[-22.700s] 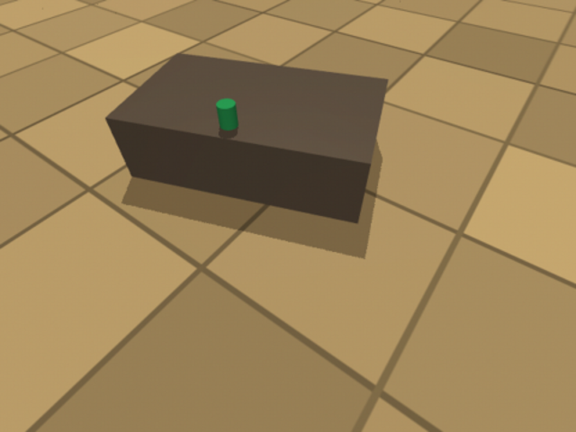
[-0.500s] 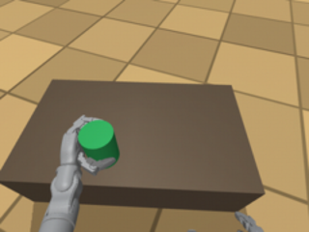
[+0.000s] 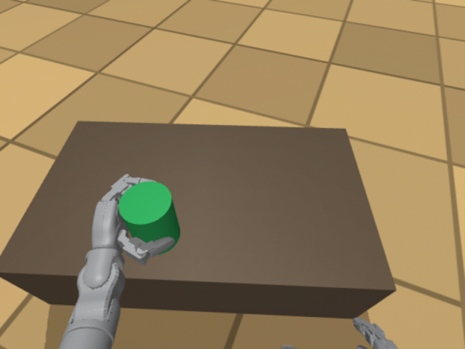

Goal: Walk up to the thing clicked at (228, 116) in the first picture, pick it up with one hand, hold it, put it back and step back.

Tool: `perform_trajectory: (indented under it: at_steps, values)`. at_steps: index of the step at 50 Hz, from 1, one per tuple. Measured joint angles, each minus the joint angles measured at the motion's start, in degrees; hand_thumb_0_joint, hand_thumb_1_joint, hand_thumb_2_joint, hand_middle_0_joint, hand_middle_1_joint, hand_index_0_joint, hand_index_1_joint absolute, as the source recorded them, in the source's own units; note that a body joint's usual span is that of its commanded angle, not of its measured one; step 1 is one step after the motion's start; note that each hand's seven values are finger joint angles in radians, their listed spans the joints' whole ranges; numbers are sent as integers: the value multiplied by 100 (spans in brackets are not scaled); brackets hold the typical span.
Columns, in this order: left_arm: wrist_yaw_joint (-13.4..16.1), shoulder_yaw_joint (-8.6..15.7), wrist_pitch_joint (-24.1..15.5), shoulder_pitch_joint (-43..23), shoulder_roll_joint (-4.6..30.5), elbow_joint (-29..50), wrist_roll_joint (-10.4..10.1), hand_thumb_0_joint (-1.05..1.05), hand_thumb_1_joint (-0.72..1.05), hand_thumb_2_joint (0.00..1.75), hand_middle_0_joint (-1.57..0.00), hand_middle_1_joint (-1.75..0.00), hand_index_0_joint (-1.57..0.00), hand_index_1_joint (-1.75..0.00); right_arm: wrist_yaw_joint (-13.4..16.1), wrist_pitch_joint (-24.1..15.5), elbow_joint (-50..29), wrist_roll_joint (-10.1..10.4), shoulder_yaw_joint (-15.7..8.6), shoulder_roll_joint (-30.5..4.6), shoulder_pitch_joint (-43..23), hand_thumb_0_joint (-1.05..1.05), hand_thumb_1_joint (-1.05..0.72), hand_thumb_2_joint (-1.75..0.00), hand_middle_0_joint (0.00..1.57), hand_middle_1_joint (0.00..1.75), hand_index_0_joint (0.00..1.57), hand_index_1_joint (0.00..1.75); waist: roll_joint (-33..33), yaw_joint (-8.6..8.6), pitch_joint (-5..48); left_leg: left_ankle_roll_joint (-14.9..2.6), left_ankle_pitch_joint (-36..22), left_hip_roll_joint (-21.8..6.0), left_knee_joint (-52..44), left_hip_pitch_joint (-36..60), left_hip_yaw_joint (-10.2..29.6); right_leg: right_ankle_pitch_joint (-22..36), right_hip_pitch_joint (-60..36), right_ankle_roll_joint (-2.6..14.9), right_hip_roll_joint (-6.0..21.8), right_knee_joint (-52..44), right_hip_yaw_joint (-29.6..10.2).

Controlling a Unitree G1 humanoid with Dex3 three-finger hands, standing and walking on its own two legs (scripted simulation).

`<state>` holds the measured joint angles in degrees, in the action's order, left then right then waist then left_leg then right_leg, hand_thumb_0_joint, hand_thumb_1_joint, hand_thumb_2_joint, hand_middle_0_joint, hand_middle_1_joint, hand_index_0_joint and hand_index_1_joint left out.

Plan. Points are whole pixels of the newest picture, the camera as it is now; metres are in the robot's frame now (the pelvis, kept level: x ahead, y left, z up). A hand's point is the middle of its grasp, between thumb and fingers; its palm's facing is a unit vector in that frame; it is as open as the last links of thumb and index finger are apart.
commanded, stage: hold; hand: left
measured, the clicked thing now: (152, 219) +0.33 +0.15 +0.05
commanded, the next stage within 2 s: crouch in 0.34 s
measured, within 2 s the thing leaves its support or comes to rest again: neither
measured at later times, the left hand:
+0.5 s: hand (144, 216) +0.33 +0.17 +0.05, palm faces +0.09 -1.00 -0.02, open 11.4 cm
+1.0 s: hand (161, 222) +0.40 +0.17 -0.09, palm faces +0.11 -0.99 -0.01, open 11.4 cm
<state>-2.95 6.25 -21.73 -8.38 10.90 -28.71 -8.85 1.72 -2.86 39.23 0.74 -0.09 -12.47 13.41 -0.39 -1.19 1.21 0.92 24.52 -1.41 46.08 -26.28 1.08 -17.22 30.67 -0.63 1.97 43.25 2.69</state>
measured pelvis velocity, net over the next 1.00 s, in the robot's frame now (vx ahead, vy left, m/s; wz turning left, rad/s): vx -0.02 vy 0.00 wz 0.01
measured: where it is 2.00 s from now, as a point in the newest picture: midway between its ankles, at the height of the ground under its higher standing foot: outside the picture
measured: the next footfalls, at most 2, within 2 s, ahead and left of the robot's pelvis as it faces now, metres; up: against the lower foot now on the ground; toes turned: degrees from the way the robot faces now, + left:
none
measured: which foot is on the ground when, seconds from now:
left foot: down 0.00-1.00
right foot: down 0.00-1.00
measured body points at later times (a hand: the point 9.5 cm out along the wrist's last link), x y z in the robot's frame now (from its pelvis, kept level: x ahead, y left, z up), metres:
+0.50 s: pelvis +0.00 +0.00 +0.00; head +0.03 +0.01 +0.45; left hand +0.32 +0.22 +0.05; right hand +0.13 -0.24 -0.11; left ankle -0.01 +0.13 -0.71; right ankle +0.05 -0.13 -0.71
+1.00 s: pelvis -0.02 +0.00 -0.09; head +0.11 +0.03 +0.34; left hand +0.39 +0.23 -0.09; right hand +0.08 -0.26 -0.21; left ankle -0.01 +0.13 -0.71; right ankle +0.05 -0.13 -0.71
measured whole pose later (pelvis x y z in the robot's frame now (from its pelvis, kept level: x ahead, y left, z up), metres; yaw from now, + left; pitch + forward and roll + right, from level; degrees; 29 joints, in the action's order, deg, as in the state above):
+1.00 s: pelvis -0.02 +0.00 -0.09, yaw +0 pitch +23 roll -1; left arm -3.6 13.6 -37.3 -31.2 15.4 -55.5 -7.4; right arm -1.3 -3.5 39.2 -2.7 -0.3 -14.2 12.5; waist 1.1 -5.3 7.0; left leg 1.0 33.9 -0.7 75.5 -64.5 2.5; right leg -25.3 68.5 -0.5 3.0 71.1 2.8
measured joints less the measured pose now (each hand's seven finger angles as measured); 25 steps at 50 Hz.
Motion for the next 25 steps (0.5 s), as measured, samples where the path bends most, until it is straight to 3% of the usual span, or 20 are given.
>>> perform_trajectory:
  at_steps: [25]
  values:
    - [34,26,50,-33,-2,23,-53,-1,-59,103,-66,-108,-66,-107,9,-53,32,22,10,10,4,1,-92,-90,20,30,20,30,-11,7,4,-19,-10,7,-45,49,-7,25,-60,-19,3,-69,-9]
